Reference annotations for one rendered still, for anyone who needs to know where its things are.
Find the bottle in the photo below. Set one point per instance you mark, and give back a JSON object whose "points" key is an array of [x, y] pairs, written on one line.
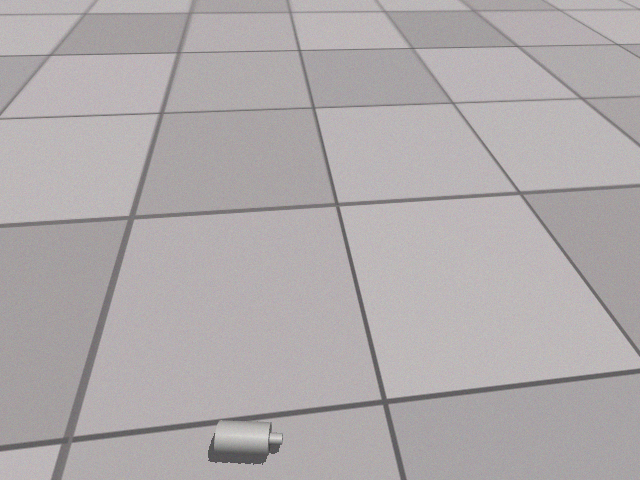
{"points": [[245, 437]]}

